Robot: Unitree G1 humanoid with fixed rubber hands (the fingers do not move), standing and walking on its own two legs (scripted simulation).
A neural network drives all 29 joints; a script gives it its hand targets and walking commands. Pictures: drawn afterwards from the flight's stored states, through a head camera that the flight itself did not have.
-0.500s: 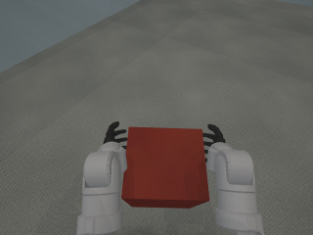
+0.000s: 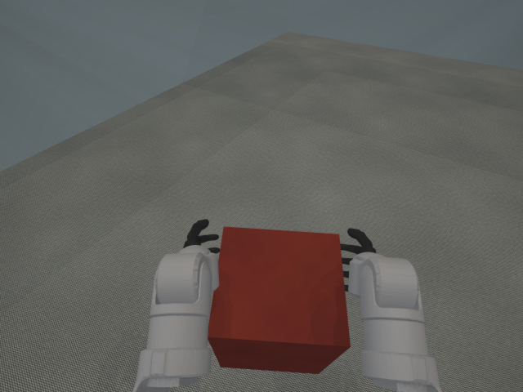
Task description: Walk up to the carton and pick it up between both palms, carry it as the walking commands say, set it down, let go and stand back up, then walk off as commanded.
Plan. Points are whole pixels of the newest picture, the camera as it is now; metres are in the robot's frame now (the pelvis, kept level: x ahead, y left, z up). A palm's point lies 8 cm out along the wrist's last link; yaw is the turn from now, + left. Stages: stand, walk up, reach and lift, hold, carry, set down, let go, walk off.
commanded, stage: carry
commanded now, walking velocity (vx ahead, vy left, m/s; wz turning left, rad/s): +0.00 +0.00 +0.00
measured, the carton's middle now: (274, 306) +0.29 +0.00 -0.01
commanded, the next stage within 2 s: hold in 1.70 s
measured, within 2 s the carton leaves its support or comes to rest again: neither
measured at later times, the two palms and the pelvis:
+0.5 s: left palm (230, 266) +0.32 +0.07 +0.07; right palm (401, 274) +0.30 -0.19 +0.06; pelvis +0.01 -0.05 -0.01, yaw +0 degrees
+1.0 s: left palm (228, 270) +0.31 +0.07 +0.06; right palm (399, 269) +0.31 -0.19 +0.07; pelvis +0.02 -0.05 -0.01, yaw +0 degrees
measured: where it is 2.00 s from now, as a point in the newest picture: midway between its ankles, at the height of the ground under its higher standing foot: outside the picture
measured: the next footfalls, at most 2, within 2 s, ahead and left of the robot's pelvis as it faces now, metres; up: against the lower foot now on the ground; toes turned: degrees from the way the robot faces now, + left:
none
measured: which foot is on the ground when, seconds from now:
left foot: down 0.00-1.00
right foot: down 0.00-1.00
